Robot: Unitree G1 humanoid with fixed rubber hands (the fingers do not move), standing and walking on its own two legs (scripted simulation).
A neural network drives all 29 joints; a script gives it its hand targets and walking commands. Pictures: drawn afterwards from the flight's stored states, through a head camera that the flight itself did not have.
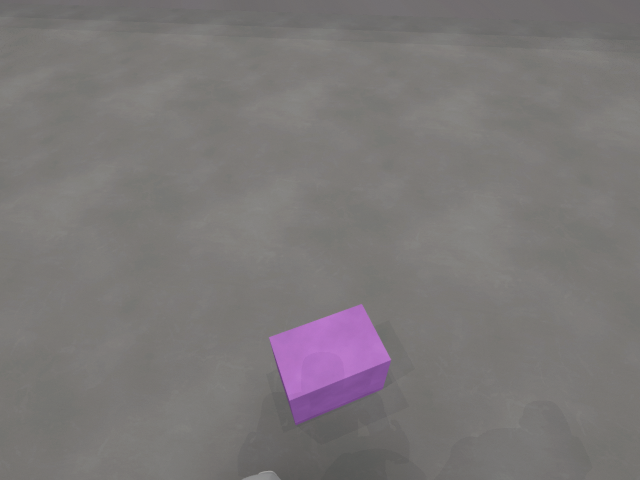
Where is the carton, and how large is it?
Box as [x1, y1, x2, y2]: [269, 304, 390, 424]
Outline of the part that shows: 361,304 269,337 277,368 295,424 382,388 390,359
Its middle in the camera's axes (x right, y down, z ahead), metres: +0.02 +0.37 +1.13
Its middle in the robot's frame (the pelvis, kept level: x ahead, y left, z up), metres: +0.52 +0.01 -0.64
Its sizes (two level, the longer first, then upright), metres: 0.283 0.182 0.223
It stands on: the floor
